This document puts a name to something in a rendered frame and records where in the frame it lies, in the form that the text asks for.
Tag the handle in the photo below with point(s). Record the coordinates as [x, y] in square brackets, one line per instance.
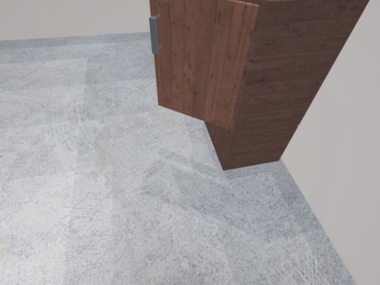
[154, 34]

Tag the cupboard door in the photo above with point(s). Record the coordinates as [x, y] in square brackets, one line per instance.
[204, 48]

